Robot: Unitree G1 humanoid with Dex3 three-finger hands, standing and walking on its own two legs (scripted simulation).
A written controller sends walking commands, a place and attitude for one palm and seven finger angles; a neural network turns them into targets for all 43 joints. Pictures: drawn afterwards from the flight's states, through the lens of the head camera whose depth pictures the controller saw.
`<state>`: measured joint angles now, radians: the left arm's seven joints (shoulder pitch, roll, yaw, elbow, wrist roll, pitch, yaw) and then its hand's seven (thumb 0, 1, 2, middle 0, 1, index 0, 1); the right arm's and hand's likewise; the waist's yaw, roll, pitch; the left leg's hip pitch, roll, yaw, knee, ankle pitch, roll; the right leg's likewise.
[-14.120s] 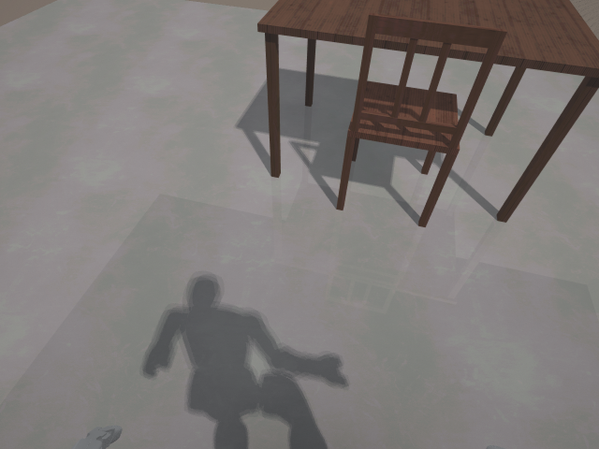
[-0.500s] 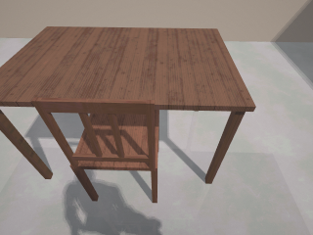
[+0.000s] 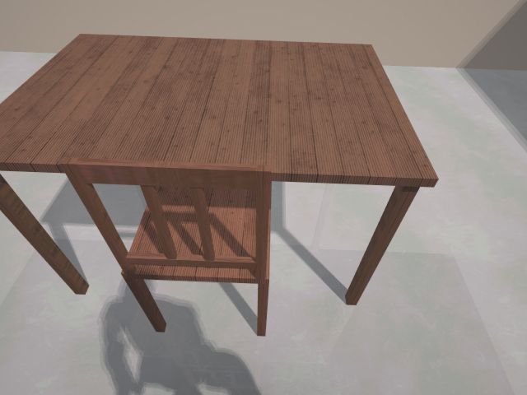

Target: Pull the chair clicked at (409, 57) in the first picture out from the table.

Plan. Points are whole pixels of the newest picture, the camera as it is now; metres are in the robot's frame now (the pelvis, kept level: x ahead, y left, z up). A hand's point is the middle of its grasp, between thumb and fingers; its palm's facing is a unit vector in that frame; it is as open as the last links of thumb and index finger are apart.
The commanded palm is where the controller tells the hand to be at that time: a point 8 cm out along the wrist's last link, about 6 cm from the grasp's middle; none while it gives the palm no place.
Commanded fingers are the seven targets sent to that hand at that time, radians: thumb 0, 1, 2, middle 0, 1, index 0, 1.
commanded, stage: look again from close up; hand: left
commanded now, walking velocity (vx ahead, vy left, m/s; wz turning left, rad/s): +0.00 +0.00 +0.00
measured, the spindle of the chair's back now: (161, 224) +0.49 +0.27 -0.11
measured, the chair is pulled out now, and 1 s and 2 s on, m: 0.00 0.00 0.00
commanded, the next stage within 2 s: none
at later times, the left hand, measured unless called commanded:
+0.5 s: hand out of the picture -0.03 +0.18 -0.18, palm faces +0.04 -0.99 -0.14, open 7.4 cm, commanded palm none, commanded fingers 0.00 0.90 0.90 -0.20 -0.30 -0.20 -0.30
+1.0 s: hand out of the picture -0.04 +0.19 -0.18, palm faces +0.03 -0.99 -0.13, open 7.4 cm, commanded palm none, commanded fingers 0.00 0.90 0.90 -0.20 -0.30 -0.20 -0.30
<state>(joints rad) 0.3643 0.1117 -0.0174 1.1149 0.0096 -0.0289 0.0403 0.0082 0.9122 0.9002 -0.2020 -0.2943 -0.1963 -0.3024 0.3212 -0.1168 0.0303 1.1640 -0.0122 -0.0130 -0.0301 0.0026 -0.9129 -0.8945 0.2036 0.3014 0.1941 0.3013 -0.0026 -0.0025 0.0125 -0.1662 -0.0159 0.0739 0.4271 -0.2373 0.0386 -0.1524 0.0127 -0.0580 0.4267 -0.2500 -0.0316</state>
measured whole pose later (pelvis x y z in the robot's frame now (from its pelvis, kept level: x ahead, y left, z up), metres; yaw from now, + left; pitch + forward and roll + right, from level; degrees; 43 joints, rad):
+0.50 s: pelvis +0.00 +0.03 +0.00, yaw +0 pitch -2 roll +0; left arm 0.37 0.11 -0.01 1.12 0.02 -0.02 0.04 0.01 0.91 0.90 -0.20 -0.29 -0.20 -0.30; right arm 0.32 -0.12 0.03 1.15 -0.01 -0.02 -0.03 0.00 -0.91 -0.89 0.20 0.30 0.19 0.30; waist 0.00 -0.01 0.01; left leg -0.16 -0.06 0.09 0.41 -0.23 0.08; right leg -0.16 -0.03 -0.04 0.43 -0.24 0.01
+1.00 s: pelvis +0.00 +0.05 +0.00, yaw -1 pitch -1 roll +0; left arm 0.37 0.10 -0.01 1.12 0.02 -0.01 0.04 0.01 0.91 0.90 -0.20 -0.29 -0.20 -0.30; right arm 0.33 -0.11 0.02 1.16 -0.01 -0.03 -0.04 0.00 -0.91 -0.89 0.20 0.30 0.19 0.30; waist 0.00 -0.02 0.02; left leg -0.15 -0.08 0.11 0.38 -0.22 0.11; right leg -0.16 -0.05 -0.02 0.43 -0.24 0.03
